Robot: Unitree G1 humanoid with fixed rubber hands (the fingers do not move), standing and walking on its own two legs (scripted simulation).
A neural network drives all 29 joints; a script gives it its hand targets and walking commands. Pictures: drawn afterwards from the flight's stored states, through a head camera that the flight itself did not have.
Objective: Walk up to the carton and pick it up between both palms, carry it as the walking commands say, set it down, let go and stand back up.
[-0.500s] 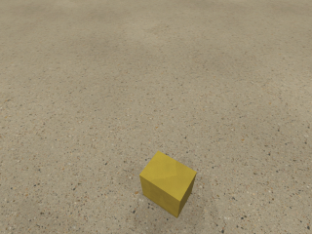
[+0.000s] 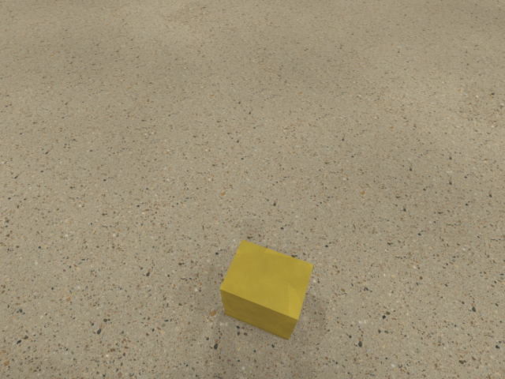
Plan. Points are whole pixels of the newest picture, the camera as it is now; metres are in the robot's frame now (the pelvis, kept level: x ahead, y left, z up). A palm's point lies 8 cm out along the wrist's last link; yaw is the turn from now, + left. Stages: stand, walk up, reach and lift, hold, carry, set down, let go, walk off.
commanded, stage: walk up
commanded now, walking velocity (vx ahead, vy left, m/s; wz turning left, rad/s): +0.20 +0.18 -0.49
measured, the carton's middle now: (265, 291) +0.47 -0.02 -0.63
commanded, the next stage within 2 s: stand in 1.58 s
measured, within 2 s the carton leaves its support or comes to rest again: neither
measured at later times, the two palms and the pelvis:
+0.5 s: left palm (106, 344) +0.20 +0.29 -0.14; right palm (398, 372) +0.17 -0.22 -0.15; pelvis +0.14 +0.04 -0.01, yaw -12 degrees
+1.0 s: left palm (97, 333) +0.22 +0.32 -0.15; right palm out of the picture +0.12 -0.19 -0.13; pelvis +0.11 +0.09 -0.01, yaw -16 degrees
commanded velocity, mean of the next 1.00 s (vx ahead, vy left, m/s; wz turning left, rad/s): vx -0.07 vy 0.04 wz -0.22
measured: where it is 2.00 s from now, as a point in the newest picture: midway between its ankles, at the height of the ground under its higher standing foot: outside the picture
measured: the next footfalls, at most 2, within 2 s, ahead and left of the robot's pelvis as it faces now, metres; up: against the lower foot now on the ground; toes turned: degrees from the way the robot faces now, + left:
right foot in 0.28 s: +0.11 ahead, -0.09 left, +0.00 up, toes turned -16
left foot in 0.60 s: +0.31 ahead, +0.19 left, +0.00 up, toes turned -9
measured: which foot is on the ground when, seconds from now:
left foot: down 0.00-0.28, up 0.30-0.58, down 0.60-1.00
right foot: up 0.00-0.26, down 0.28-0.60, up 0.62-1.00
